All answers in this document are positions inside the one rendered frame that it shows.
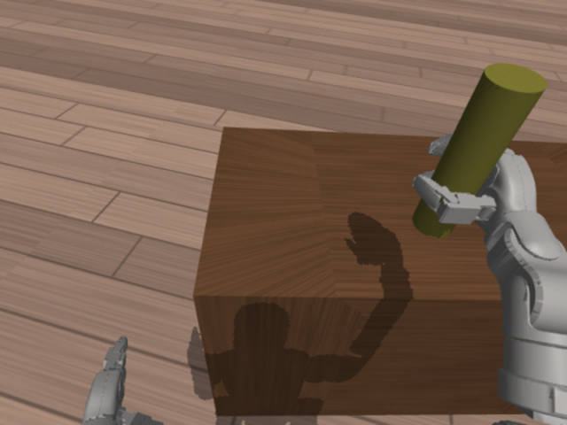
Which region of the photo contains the left robot hand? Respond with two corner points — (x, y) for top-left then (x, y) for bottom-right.
(82, 336), (163, 425)

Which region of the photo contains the can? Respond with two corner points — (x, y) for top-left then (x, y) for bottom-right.
(413, 63), (548, 238)

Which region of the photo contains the right robot arm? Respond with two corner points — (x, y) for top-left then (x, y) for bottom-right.
(484, 211), (567, 425)

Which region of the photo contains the right robot hand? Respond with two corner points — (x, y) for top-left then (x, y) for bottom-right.
(411, 134), (537, 232)

